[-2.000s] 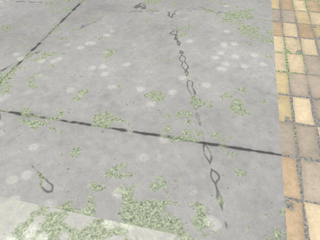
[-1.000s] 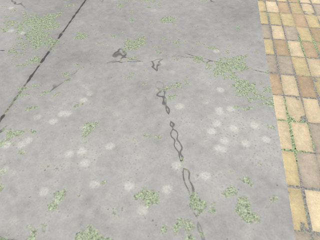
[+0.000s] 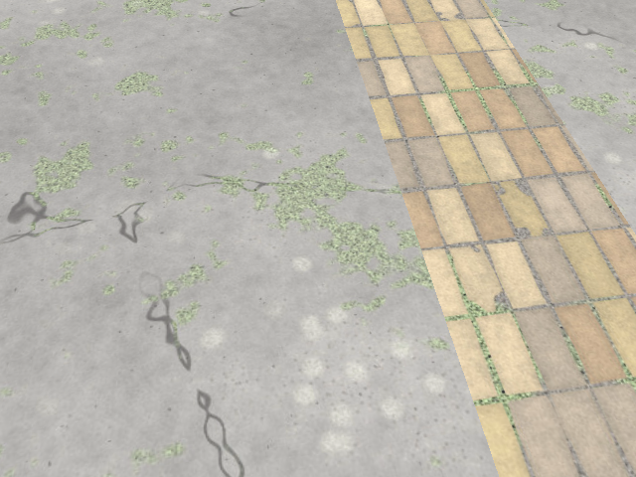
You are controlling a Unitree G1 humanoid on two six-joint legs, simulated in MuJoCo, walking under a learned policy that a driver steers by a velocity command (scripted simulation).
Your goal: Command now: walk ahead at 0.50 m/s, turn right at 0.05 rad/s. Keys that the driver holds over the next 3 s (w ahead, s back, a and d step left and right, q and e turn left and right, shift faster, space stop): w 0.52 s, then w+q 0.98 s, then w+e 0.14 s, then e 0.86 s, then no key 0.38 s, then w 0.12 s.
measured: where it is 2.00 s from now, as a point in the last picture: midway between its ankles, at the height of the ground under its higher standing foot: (245, 287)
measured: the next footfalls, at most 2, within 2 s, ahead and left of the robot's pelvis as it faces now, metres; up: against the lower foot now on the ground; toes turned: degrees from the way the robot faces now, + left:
right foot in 0.34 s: +0.33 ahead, -0.15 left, +0.00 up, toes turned -1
left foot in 0.88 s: +0.60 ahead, +0.11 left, +0.00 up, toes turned +12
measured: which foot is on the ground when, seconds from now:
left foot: down 0.00-0.34, up 0.36-0.86, down 0.88-1.00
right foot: up 0.00-0.32, down 0.34-0.90, up 0.92-1.00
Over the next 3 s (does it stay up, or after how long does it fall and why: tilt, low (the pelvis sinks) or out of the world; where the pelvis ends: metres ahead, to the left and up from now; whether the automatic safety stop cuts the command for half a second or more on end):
stays up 0.98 0.19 -0.01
